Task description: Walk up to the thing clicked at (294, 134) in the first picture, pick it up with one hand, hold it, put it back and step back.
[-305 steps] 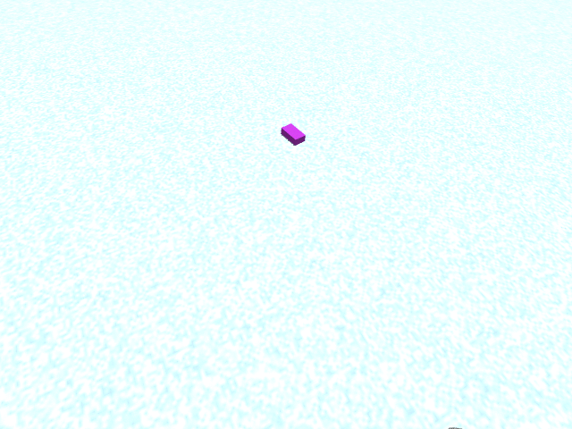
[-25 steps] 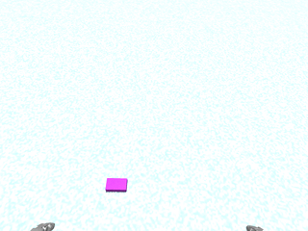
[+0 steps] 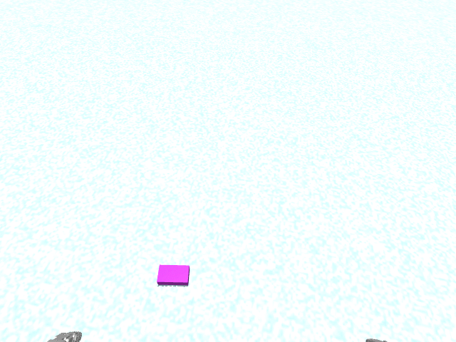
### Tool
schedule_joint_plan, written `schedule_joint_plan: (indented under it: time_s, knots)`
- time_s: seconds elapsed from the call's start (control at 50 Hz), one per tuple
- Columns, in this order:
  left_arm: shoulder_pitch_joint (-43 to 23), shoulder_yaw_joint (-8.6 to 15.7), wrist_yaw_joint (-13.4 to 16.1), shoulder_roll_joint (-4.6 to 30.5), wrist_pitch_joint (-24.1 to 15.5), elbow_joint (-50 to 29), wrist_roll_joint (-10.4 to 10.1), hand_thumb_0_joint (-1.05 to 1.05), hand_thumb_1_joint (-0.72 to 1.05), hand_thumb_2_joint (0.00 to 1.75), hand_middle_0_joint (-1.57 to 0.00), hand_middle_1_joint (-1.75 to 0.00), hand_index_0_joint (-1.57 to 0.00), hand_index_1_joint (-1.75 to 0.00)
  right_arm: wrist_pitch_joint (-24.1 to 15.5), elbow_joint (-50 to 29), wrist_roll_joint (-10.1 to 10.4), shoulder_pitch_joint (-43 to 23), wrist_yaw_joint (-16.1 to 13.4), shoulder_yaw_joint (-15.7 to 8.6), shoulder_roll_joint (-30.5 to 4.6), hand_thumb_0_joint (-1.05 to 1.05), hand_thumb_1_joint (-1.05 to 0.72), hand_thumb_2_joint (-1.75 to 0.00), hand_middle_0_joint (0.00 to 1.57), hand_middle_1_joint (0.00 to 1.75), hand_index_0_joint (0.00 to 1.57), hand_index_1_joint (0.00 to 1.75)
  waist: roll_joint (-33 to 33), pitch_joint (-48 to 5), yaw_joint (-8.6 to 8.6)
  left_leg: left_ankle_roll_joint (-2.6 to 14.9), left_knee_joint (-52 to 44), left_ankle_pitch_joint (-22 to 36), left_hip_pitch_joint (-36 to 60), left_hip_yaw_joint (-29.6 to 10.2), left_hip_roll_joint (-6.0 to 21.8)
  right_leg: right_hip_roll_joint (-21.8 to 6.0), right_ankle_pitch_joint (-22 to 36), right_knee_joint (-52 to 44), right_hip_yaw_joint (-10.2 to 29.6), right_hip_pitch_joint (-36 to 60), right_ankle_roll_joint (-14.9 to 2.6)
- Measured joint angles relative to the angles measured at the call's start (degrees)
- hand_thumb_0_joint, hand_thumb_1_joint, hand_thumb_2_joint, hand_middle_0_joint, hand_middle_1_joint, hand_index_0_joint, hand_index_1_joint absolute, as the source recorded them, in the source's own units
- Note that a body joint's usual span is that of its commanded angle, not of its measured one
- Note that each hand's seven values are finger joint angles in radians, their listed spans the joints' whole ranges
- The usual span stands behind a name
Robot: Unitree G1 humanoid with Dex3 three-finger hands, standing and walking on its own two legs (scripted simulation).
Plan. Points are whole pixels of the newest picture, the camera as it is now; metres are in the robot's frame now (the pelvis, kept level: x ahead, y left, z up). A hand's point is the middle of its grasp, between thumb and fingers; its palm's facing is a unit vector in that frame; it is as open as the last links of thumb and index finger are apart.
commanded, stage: walk up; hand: left
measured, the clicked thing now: (173, 274) +0.44 +0.19 -0.76
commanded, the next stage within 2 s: stand in 0.02 s
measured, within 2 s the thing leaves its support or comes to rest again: neither
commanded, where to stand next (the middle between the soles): +0.07 -0.03 m, yaw -1 degrees
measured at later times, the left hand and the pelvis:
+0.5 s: hand out of the picture +0.08 +0.26 -0.15, palm faces -0.01 -0.94 -0.34, open 7.4 cm; pelvis +0.00 +0.00 +0.01, yaw +0 degrees
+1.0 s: hand out of the picture +0.07 +0.26 -0.15, palm faces -0.01 -0.94 -0.34, open 7.4 cm; pelvis +0.00 +0.01 +0.01, yaw +1 degrees
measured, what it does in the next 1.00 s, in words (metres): stands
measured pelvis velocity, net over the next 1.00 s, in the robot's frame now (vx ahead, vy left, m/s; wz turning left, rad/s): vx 0.00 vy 0.01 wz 0.01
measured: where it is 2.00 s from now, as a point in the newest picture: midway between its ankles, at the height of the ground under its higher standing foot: outside the picture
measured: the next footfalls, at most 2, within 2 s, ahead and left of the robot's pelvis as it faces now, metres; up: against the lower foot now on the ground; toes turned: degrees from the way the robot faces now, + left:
none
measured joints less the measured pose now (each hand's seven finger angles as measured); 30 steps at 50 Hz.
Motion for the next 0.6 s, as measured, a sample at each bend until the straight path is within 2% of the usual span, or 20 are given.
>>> schedule_joint_plan:
  time_s: [0.22, 0.6]
  knots:
    - [-1.06, -1.69, 1.05, -0.68, -2.26, 2.48, -0.60, 0.01, 0.90, 0.90, -0.20, -0.30, -0.20, -0.30, 1.38, 1.38, 0.13, -1.78, 1.38, 0.57, 0.49, 0.01, -0.91, -0.90, 0.21, 0.30, 0.20, 0.30, 1.20, 0.33, -0.50, -0.12, -2.96, 1.54, 1.99, -0.22, 0.12, 0.14, 1.86, -3.75, -0.34, 2.49, 0.18]
    - [-0.14, -2.20, 1.48, 0.12, -2.57, 3.85, -0.47, 0.01, 0.90, 0.90, -0.20, -0.30, -0.20, -0.30, 1.36, 2.46, 0.05, -1.91, 1.67, 0.44, 0.94, 0.01, -0.91, -0.90, 0.21, 0.30, 0.20, 0.30, 1.01, -0.10, 0.11, 0.29, -5.14, 2.72, 3.01, -0.12, -0.62, -0.57, 2.67, -5.30, -0.29, 3.29, 0.65]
